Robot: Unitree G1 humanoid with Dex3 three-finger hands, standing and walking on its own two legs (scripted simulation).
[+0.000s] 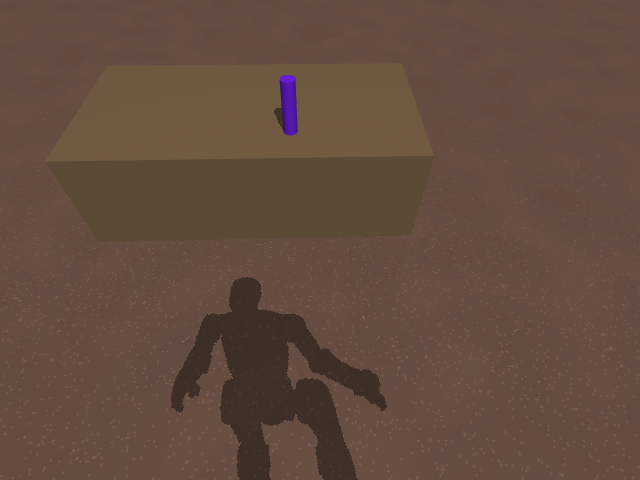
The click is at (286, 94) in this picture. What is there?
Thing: slim round
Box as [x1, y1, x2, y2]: [280, 75, 297, 135]
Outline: 284,75 280,77 283,130 284,133 290,135 294,134 297,131 295,81 293,76
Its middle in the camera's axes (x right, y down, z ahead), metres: -0.11 -0.46 +1.33
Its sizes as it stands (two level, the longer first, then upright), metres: 0.051 0.051 0.200
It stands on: a support 0.42 m high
